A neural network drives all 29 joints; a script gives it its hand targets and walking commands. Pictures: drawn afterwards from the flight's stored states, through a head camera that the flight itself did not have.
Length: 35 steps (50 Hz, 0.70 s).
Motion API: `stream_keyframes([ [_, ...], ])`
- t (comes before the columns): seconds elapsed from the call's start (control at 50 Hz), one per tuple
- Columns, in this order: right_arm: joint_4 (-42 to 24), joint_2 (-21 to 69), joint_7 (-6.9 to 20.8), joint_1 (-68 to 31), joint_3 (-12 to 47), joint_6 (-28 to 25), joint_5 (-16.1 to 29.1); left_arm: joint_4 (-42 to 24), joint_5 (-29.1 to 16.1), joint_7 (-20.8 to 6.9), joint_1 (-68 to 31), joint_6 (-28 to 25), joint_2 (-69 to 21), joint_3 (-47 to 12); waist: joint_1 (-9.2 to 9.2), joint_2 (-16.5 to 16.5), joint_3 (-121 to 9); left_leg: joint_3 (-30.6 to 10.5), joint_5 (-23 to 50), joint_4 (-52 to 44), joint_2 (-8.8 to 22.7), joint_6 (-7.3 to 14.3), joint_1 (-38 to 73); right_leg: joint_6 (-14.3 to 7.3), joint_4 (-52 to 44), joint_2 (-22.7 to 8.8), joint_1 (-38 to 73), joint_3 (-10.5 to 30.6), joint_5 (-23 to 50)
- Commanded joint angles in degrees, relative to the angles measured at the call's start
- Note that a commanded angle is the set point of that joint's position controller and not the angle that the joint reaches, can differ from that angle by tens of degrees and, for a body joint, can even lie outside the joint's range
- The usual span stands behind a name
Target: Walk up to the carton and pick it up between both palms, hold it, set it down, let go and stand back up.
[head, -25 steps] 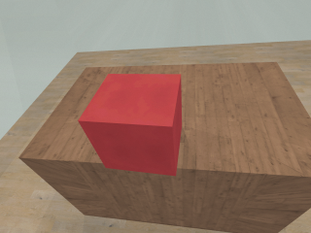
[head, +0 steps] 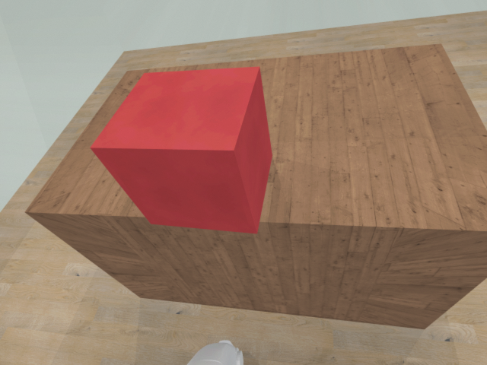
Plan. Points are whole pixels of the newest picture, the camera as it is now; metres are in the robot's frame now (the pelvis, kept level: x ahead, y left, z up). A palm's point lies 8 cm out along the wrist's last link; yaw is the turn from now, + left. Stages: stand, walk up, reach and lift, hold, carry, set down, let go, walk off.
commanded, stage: walk up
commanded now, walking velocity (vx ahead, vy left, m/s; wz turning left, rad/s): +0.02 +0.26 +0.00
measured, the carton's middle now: (200, 152) +0.50 +0.13 +0.06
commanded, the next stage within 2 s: none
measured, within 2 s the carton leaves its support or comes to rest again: neither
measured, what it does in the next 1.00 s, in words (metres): steps to the left: left foot, then right foot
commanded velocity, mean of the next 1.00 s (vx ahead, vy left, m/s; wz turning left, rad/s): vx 0.04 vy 0.11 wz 0.00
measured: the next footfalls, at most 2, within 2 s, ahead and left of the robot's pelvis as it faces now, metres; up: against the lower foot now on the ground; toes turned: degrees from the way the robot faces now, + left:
left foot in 0.42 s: +0.11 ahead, +0.24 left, +0.00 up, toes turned +7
right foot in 0.92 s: +0.11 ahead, +0.11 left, +0.00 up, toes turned -4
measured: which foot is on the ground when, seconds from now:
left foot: up 0.00-0.40, down 0.42-1.00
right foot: down 0.00-0.44, up 0.46-0.90, down 0.92-0.98, up 1.00-1.00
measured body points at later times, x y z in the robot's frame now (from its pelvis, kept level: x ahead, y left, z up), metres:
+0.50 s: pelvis +0.06 +0.14 +0.00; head +0.11 +0.17 +0.44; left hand -0.08 +0.35 -0.15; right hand +0.22 -0.08 -0.13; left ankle +0.07 +0.24 -0.72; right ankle -0.05 -0.09 -0.68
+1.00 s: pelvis +0.10 +0.24 +0.01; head +0.14 +0.23 +0.46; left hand +0.19 +0.45 -0.15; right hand +0.04 +0.05 -0.15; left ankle +0.07 +0.24 -0.72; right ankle +0.07 +0.11 -0.72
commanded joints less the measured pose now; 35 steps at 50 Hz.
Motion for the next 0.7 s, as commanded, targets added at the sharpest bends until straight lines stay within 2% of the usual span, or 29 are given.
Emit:
stream_keyframes([
  [0.0, -6.0, -2.6, 2.8, -1.8, -0.7, -0.7, 0.7, -0.7, 1.3, 2.1, 7.1, 0.6, 15.3, 3.3, 0.21, -21.6, 7.9, -10.2, 1.9, 19.1, 0.2, -0.6, -15.4, -5.7, -25.5, -14.3, -0.6, 18.0, 28.4],
  [0.02, -4.2, -0.9, 3.4, 1.5, -0.5, -0.9, 1.1, -1.8, 0.4, 2.2, 4.7, 0.3, 15.8, 3.1, -2.69, -20.4, 4.7, -8.2, 5.1, 19.5, -1.7, -0.5, -17.8, -3.7, -22.2, -11.6, 6.3, 10.9, 35.5],
  [0.04, -3.7, 0.2, 3.5, 2.8, -0.1, -1.0, 0.7, -2.2, -0.3, 1.9, 6.1, -0.2, 16.8, 3.5, -2.48, -21.4, 1.3, -6.7, 7.0, 20.6, -2.5, -0.6, -16.5, -2.9, -20.4, -10.4, 9.1, 7.9, 42.5],
  [0.08, -5.5, -0.4, 3.8, -1.9, 0.6, -1.0, -0.7, 0.1, -0.8, 1.4, 14.7, -0.8, 14.8, 3.6, 1.77, -22.1, -1.1, -6.4, 7.2, 21.9, -1.4, -1.9, -11.8, -2.9, -17.9, -10.6, 8.8, 9.3, 57.2],
  [0.1, -6.9, -0.8, 3.9, -4.5, 0.9, -1.0, -0.6, 1.2, -0.7, 1.5, 17.9, -0.9, 13.3, 3.3, 3.01, -22.4, -0.8, -6.4, 6.5, 21.5, -1.0, -2.4, -12.7, -3.4, -16.7, -11.4, 10.2, 10.4, 63.7],
  [0.14, -8.2, -1.0, 4.2, -6.8, 1.2, -0.8, -0.2, 1.7, -0.3, 1.9, 20.5, -1.2, 13.1, 3.0, 4.01, -20.7, -0.3, -6.6, 5.9, 20.3, -0.6, -2.6, -16.3, -6.1, -16.5, -13.7, 14.3, 11.9, 66.7],
  [0.18, -9.5, -0.5, 4.1, -10.0, 1.8, -0.8, 0.2, 1.8, 0.3, 2.1, 22.5, -1.7, 14.9, 3.4, 5.19, -19.2, -0.7, -6.6, 4.9, 17.2, 0.5, -2.8, -18.0, -9.0, -18.0, -15.5, 17.3, 14.7, 61.3],
  [0.22, -11.5, -0.7, 4.1, -13.5, 2.3, -1.0, 0.6, 2.1, 0.8, 2.1, 23.5, -1.8, 16.2, 3.8, 6.36, -19.7, -0.8, -6.8, 3.1, 12.7, 2.6, -3.0, -17.8, -11.2, -20.2, -17.9, 17.8, 18.0, 54.3],
  [0.26, -12.4, -1.4, 4.3, -14.0, 2.6, -1.3, 1.1, 2.0, 1.3, 2.3, 21.7, -1.8, 17.1, 4.0, 5.68, -21.2, -0.9, -7.0, 0.8, 7.1, 4.9, -2.8, -15.6, -11.9, -23.1, -19.9, 16.9, 18.6, 44.9],
  [0.3, -12.7, -1.7, 4.5, -13.0, 2.7, -1.7, 1.5, 1.2, 1.5, 2.3, 17.5, -1.7, 17.6, 4.2, 4.17, -23.3, -0.4, -6.0, -1.2, -1.5, 6.5, -2.1, -8.6, -10.8, -24.5, -19.4, 12.2, 15.1, 38.0],
  [0.34, -12.1, -2.0, 4.6, -10.1, 2.6, -2.2, 2.1, 0.8, 1.6, 1.8, 14.2, -1.6, 17.5, 4.6, 2.59, -24.8, 0.0, -3.5, -1.0, -11.7, 5.2, -1.2, 3.5, -8.9, -24.6, -16.7, 4.5, 10.2, 32.5],
  [0.36, -10.5, -2.2, 4.6, -5.9, 2.3, -2.6, 2.2, 0.9, 1.3, 1.3, 12.5, -1.5, 17.2, 4.8, 0.38, -23.5, -0.7, -1.8, 3.1, -18.1, 3.7, -0.5, 12.0, -7.6, -22.6, -14.5, -0.2, 7.2, 29.1],
  [0.38, -7.2, -3.4, 4.2, 1.3, 1.6, -3.3, 2.3, 0.8, 1.0, 0.8, 10.9, -1.6, 16.4, 4.8, -3.09, -18.9, -2.8, 0.0, 10.6, -23.6, 2.2, 0.2, 23.5, -5.9, -16.6, -11.7, -5.6, 3.6, 26.6],
  [0.4, -3.8, -6.8, 3.4, 10.0, 0.4, -4.2, 2.0, 0.8, 0.9, 0.3, 11.8, -1.9, 13.4, 4.0, -6.29, -8.3, -7.4, -1.4, 15.8, -26.3, 3.0, 0.3, 34.8, -3.2, -4.7, -6.1, -10.0, -1.1, 19.8],
  [0.42, -2.1, -11.3, 2.7, 15.8, -0.6, -5.2, 1.6, -0.4, 1.0, -0.1, 13.9, -1.9, 8.5, 2.9, -7.93, 10.0, -11.4, -12.8, 17.7, -30.9, 14.2, 1.0, 41.3, -0.3, 10.7, 1.0, -17.4, -5.5, -6.3],
  [0.44, -0.8, -17.1, 2.2, 19.2, -1.5, -5.3, 2.3, -2.1, 0.2, 0.1, 14.6, -1.5, 5.2, 2.0, -8.36, 23.9, -13.7, -25.6, 11.6, -36.5, 21.7, 3.3, 39.4, -0.3, 18.0, 4.7, -22.4, -6.4, -11.5],
  [0.46, 0.0, -15.9, 1.4, 18.5, -1.5, -5.4, 2.7, -2.1, -0.7, -0.2, 12.6, -0.9, 7.8, 3.1, -8.86, 24.2, -12.0, -32.1, 16.8, -40.5, 23.0, 4.5, 29.9, 0.1, 21.8, 3.2, -16.9, -0.9, -7.8],
  [0.48, -1.1, -12.4, 1.5, 15.9, -0.3, -6.2, 2.6, 0.4, -1.4, -0.8, 12.0, -0.3, 10.7, 3.9, -8.75, 13.1, -6.3, -34.1, 18.0, -42.7, 24.3, 1.3, 24.9, 0.4, 25.2, 2.7, -15.5, 1.7, -5.0],
  [0.5, -2.3, -8.0, 1.2, 11.3, 1.4, -6.9, 2.7, 2.6, -2.0, -1.2, 11.9, 0.3, 8.7, 2.9, -5.73, 1.5, 0.5, -26.5, 39.5, -39.9, 21.8, -1.2, 19.3, -0.4, 22.6, 2.3, -12.2, 4.2, -1.9],
  [0.52, -3.7, -5.8, 0.6, 6.0, 2.2, -7.3, 2.6, 4.5, -2.3, -1.9, 14.0, 0.6, 4.8, 1.8, -1.62, -3.4, 2.2, -18.8, 44.9, -37.3, 20.0, -2.2, 17.9, -0.9, 20.2, 0.8, -9.9, 4.6, 2.3],
  [0.54, -4.9, -4.5, 0.2, 1.6, 2.9, -7.5, 2.6, 5.2, -2.1, -2.2, 14.9, 0.9, 2.1, 0.9, 0.92, -3.8, 2.7, -12.7, 58.9, -33.6, 18.2, -1.8, 17.2, -1.2, 17.2, 0.6, -8.2, 4.1, 3.6],
  [0.56, -5.0, -3.2, 0.1, -0.2, 3.4, -7.9, 2.7, 5.6, -2.0, -2.3, 15.5, 1.3, 0.9, 0.4, 2.07, -2.5, 1.3, -9.2, 63.4, -32.5, 15.8, -1.5, 18.0, -1.4, 15.0, 0.9, -5.9, 3.3, 5.2],
  [0.58, -4.1, -1.6, 0.1, 1.4, 3.9, -8.3, 3.0, 5.6, -1.8, -2.1, 15.1, 1.7, 1.8, 0.6, 1.73, -0.2, -0.3, -8.1, 69.3, -31.4, 14.3, -1.4, 19.6, -1.4, 14.1, 1.9, -4.3, 2.3, 6.2],
  [0.62, -1.6, 1.5, -0.3, 7.1, 5.2, -9.0, 3.2, 4.3, -1.7, -1.9, 11.6, 2.3, 5.5, 1.7, 0.80, 1.4, -3.1, -7.4, 76.6, -30.2, 12.9, -0.4, 24.8, -1.6, 11.3, 3.9, -4.4, 0.8, 7.3],
  [0.68, 0.5, 2.5, -1.1, 10.8, 6.0, -9.2, 3.1, 3.3, -1.6, -1.9, 7.7, 3.2, 6.9, 1.8, 0.76, 1.0, -5.8, -7.5, 78.2, -29.7, 13.3, 1.5, 29.5, -2.4, 6.9, 5.0, -5.7, -0.2, 8.3],
])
